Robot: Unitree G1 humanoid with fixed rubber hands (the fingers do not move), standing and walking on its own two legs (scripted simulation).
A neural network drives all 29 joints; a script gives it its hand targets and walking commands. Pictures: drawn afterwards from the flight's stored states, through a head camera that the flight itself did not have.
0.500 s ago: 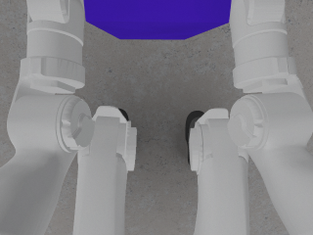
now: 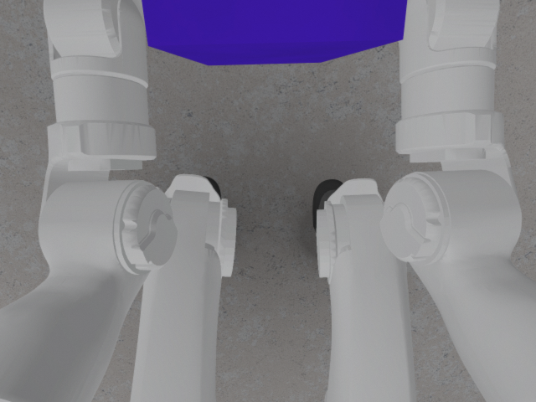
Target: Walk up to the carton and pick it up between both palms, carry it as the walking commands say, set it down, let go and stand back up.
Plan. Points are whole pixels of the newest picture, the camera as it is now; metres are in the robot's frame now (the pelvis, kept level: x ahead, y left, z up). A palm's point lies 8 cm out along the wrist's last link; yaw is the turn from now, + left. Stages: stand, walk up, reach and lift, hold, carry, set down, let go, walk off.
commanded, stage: reach and lift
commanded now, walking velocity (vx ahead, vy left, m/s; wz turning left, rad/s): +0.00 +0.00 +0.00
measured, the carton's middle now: out of the picture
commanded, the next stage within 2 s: none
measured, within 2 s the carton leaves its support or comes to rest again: neither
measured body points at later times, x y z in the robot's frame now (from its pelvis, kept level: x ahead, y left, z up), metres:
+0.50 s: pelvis -0.02 +0.00 +0.05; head +0.34 +0.01 +0.30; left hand +0.55 +0.15 -0.06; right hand +0.57 -0.11 -0.06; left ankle +0.13 +0.14 -0.38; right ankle +0.14 -0.14 -0.38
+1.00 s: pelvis -0.03 +0.00 +0.10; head +0.31 +0.01 +0.38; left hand +0.53 +0.16 +0.01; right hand +0.54 -0.11 +0.01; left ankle +0.13 +0.14 -0.38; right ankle +0.14 -0.14 -0.38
